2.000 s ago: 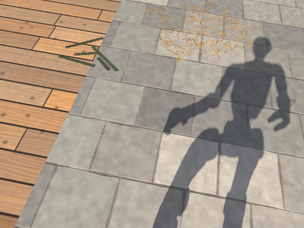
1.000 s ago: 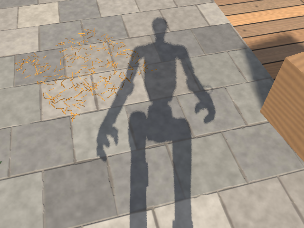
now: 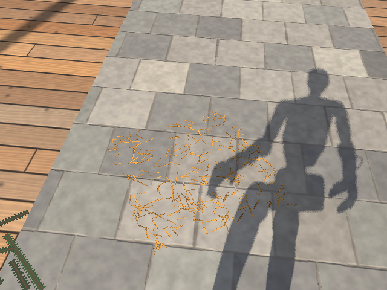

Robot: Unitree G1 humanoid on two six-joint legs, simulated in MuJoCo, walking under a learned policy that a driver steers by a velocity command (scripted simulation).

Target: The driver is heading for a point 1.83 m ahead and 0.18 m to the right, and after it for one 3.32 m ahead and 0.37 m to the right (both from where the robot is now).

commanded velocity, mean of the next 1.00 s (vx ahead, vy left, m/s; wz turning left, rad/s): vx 0.96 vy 0.00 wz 0.06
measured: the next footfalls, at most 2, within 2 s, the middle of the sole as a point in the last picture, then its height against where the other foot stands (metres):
right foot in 0.22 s outside the picture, level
left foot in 0.70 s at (246, 231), level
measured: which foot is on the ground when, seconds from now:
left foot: down 0.00-0.20, up 0.22-0.68, down 0.70-1.00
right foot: up 0.00-0.20, down 0.22-0.70, up 0.72-1.00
